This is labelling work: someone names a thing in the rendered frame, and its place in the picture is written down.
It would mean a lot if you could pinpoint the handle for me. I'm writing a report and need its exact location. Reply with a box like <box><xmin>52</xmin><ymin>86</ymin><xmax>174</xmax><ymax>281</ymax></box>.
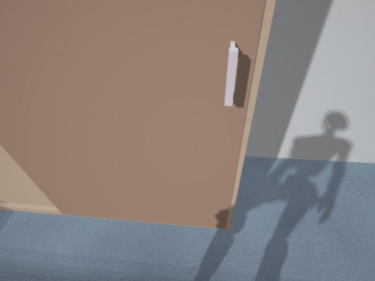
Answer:
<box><xmin>224</xmin><ymin>42</ymin><xmax>238</xmax><ymax>106</ymax></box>

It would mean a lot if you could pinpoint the wardrobe door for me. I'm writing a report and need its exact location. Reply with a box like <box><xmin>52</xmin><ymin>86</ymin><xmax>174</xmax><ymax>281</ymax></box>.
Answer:
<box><xmin>0</xmin><ymin>0</ymin><xmax>265</xmax><ymax>229</ymax></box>
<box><xmin>0</xmin><ymin>145</ymin><xmax>55</xmax><ymax>207</ymax></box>

